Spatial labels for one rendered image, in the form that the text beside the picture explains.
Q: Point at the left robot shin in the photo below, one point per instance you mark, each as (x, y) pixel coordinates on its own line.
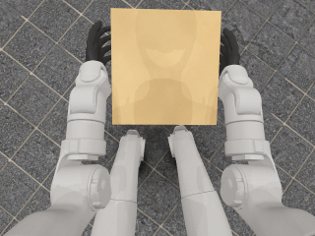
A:
(131, 132)

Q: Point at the robot right forearm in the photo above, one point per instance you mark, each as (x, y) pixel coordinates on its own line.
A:
(243, 119)

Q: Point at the robot right upper arm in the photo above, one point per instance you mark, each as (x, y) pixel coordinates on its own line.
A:
(255, 192)

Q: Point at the robot left upper arm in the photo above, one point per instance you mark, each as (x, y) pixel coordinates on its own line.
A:
(77, 193)

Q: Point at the carton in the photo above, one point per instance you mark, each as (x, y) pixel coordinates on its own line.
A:
(165, 66)

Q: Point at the left robot thigh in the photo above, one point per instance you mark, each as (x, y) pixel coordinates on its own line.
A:
(119, 217)

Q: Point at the robot right hand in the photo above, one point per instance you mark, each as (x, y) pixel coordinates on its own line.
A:
(229, 50)

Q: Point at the robot left forearm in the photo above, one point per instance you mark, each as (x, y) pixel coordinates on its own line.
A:
(86, 117)

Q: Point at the robot left hand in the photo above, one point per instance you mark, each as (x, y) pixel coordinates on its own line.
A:
(94, 49)

